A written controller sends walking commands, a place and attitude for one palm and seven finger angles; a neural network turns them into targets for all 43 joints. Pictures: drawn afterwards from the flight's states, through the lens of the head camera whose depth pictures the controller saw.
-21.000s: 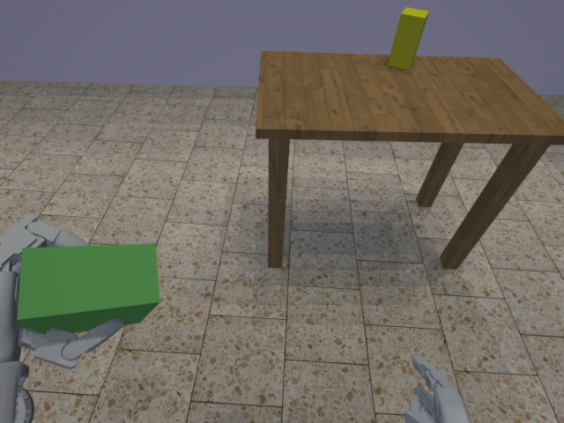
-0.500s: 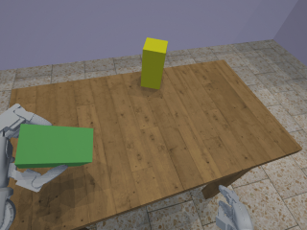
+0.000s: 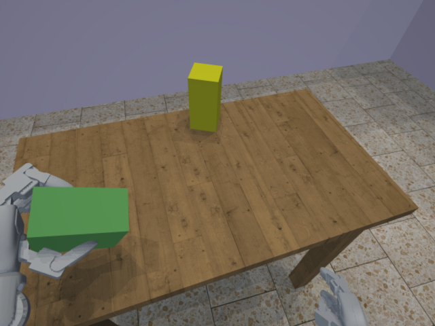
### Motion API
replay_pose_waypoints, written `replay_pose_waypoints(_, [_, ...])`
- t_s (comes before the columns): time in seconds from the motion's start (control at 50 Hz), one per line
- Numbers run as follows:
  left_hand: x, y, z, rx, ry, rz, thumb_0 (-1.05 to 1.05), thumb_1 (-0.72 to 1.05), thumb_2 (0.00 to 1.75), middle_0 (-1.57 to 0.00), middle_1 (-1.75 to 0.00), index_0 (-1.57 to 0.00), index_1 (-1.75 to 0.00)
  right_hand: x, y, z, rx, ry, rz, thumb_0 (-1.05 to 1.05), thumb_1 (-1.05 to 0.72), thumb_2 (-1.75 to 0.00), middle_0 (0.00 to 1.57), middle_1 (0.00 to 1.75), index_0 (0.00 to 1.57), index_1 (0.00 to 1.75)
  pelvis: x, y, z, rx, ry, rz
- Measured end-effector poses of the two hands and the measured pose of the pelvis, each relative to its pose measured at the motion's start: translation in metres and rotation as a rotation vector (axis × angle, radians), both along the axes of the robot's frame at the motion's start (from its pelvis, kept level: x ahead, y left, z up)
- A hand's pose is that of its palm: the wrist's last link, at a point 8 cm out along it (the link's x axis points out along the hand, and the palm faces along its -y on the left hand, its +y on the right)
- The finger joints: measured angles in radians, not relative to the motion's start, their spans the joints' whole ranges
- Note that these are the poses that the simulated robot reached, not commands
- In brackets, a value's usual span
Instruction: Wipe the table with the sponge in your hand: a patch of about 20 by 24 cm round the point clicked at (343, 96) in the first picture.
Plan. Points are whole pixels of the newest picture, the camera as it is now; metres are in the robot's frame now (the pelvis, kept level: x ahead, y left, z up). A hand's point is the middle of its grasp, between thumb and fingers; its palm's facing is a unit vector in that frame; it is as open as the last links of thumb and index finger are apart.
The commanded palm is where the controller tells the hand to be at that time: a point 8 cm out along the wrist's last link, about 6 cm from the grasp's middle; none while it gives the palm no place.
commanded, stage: come to a stop and stand still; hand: left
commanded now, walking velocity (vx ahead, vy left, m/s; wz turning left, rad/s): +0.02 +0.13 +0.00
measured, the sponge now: (93, 221) +0.23 +0.21 +0.12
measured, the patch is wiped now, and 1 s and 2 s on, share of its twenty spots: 0.00 0.00 0.00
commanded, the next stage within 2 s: look again from close up in 0.94 s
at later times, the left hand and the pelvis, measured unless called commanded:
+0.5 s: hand (29, 182) +0.26 +0.29 +0.17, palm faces +0.44 -0.81 -0.39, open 10.4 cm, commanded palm +0.17 +0.29 +0.17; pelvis +0.00 +0.02 +0.00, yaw -2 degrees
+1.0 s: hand (34, 210) +0.22 +0.27 +0.16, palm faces +0.37 -0.87 -0.33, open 10.4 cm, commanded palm +0.16 +0.31 +0.17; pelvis +0.00 +0.03 +0.00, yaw +0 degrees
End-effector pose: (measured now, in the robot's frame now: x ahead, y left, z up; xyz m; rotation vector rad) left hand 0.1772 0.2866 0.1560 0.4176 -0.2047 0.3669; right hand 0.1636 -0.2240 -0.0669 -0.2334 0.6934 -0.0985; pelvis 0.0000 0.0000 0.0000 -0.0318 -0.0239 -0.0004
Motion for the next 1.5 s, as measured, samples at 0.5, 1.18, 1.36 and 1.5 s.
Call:
replay_pose_waypoints(0.5, [0.038, 0.045, 0.023, 0.102, -0.12, 0.014, -0.01, -0.52, 1.03, -0.7, -1.31, -0.72, -1.31, 0.002, 0.016, -0.004, 0.0, 0.008, 0.019, 0.02, -0.9, -0.9, 0.21, 0.3, 0.2, 0.3, 0.004, 0.019, -0.004, 0.011, 0.017, -0.035])
replay_pose_waypoints(1.18, [-0.001, 0.028, 0.006, 0.042, -0.041, -0.026, -0.01, -0.52, 1.03, -0.71, -1.31, -0.72, -1.31, 0.001, 0.029, 0.004, 0.005, -0.008, 0.018, 0.02, -0.9, -0.9, 0.21, 0.3, 0.2, 0.3, -0.002, 0.021, -0.001, -0.002, -0.003, 0.003])
replay_pose_waypoints(1.36, [-0.006, 0.006, 0.014, 0.038, -0.065, -0.044, -0.01, -0.52, 1.03, -0.71, -1.31, -0.72, -1.31, -0.009, 0.008, -0.001, -0.011, 0.015, 0.004, 0.02, -0.9, -0.9, 0.21, 0.3, 0.2, 0.3, -0.002, 0.01, -0.001, 0.0, -0.005, 0.004])
replay_pose_waypoints(1.5, [0.001, 0.0, 0.01, 0.036, -0.033, -0.034, -0.01, -0.52, 1.03, -0.71, -1.31, -0.72, -1.31, -0.007, -0.003, 0.001, -0.005, -0.002, -0.017, 0.02, -0.9, -0.9, 0.21, 0.3, 0.2, 0.3, -0.001, 0.001, 0.0, 0.005, 0.001, -0.007])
